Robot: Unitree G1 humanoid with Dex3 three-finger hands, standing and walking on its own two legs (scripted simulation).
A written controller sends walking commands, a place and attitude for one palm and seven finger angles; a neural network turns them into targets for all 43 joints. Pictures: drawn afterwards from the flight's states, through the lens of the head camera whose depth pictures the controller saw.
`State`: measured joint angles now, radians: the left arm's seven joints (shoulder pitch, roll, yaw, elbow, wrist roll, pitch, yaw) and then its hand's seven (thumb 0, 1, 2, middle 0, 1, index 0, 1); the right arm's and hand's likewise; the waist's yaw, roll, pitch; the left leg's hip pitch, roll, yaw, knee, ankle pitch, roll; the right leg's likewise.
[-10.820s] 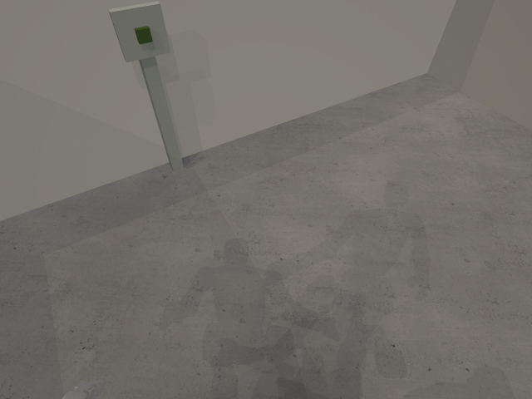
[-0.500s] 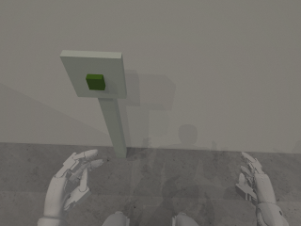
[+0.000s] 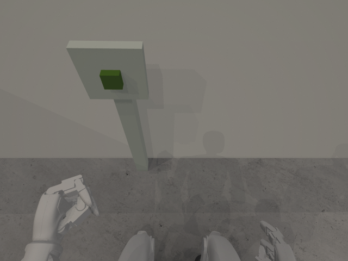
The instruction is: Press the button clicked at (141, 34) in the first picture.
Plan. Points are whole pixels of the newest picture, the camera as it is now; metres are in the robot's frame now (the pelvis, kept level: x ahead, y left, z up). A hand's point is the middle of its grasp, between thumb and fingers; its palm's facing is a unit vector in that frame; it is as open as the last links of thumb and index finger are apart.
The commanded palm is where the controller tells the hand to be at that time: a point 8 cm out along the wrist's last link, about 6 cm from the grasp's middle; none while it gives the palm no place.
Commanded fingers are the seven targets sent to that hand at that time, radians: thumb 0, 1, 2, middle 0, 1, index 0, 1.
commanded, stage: raise the hand and make a fist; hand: left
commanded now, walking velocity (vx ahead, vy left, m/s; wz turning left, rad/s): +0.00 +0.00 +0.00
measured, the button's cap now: (112, 79) +0.55 +0.20 +0.06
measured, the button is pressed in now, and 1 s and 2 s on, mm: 0 0 0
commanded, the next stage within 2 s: aim a knuckle at the button in 1.12 s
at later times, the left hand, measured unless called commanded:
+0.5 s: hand (75, 199) +0.24 +0.21 +0.05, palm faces +0.04 -1.00 -0.05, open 3.1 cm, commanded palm +0.21 +0.26 +0.05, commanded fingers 0.00 0.90 0.90 -1.30 -1.50 -1.30 -1.50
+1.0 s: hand (78, 190) +0.25 +0.20 +0.05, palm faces +0.03 -1.00 -0.05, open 3.1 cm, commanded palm +0.22 +0.26 +0.06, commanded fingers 0.00 0.90 0.90 -1.30 -1.50 -1.30 -1.50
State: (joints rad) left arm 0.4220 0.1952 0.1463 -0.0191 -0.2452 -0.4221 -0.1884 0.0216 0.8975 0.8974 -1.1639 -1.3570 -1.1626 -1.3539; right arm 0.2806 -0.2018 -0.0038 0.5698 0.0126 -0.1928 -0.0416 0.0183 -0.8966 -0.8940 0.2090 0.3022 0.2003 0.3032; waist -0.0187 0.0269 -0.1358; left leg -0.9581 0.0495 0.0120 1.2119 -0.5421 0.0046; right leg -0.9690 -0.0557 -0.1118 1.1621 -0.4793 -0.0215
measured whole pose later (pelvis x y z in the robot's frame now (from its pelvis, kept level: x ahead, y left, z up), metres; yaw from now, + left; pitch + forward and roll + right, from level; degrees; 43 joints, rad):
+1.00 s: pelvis +0.02 +0.00 +0.01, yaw +0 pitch +17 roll -2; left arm 0.36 0.24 0.22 0.02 -0.29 -0.40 -0.28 0.02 0.90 0.90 -1.30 -1.50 -1.30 -1.50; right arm 0.24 -0.24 -0.01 0.52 0.02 -0.17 -0.05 0.02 -0.90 -0.89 0.21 0.30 0.20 0.30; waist -0.01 0.02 -0.14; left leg -0.91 0.05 0.00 1.18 -0.56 0.00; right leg -0.91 -0.05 -0.12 1.12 -0.50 -0.02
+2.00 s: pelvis +0.02 +0.00 +0.00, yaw +0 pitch +20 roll -1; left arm -0.21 0.25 0.23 0.48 -0.20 -0.42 -0.18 0.02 0.90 0.90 -1.30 -1.50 -1.30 -1.50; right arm 0.24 -0.25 0.01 0.59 0.01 -0.11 -0.03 0.01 -0.90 -0.89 0.21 0.30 0.20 0.30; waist -0.05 0.02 -0.14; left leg -0.98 0.05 0.02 1.19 -0.55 0.00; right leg -1.00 -0.05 -0.10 1.14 -0.49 -0.02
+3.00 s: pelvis +0.02 +0.01 +0.00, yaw -2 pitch +23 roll -2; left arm -0.55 0.28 0.29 0.86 -0.12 -0.52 -0.11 0.02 0.90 0.90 -1.30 -1.50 -1.30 -1.50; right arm 0.27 -0.24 0.00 0.62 -0.02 0.02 0.01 0.01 -0.90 -0.89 0.21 0.30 0.20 0.30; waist -0.10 0.02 -0.15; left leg -1.05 0.05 0.04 1.20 -0.55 0.02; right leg -1.08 -0.04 -0.08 1.14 -0.47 0.00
